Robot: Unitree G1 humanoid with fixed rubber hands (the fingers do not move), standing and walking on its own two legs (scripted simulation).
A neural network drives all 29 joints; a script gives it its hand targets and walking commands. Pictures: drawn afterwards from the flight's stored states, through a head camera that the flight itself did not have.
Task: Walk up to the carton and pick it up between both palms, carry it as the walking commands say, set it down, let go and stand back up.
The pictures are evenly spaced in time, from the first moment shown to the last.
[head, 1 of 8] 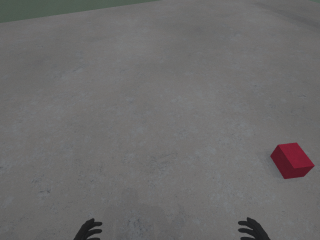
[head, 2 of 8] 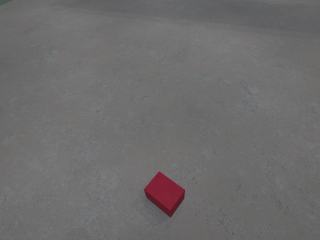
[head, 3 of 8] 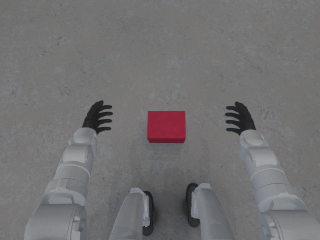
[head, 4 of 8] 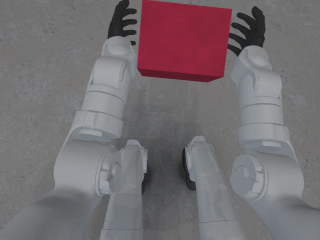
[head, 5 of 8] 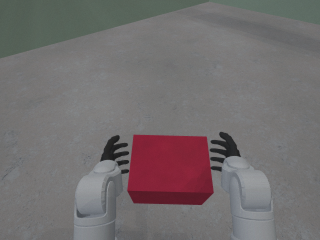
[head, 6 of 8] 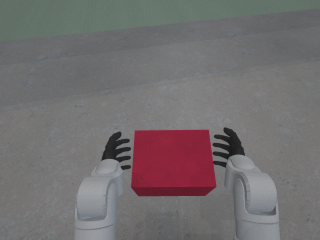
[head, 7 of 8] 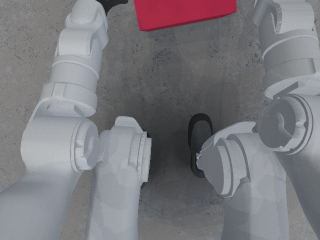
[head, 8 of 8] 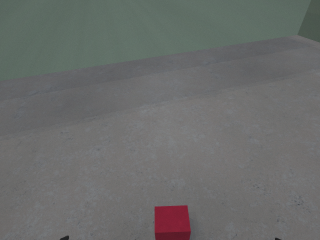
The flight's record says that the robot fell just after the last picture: no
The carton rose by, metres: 0.73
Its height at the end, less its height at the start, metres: +0.00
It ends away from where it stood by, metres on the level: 0.77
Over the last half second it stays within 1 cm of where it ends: yes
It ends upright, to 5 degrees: yes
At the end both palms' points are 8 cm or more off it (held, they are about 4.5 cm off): yes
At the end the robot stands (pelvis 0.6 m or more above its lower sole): yes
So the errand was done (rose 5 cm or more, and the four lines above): yes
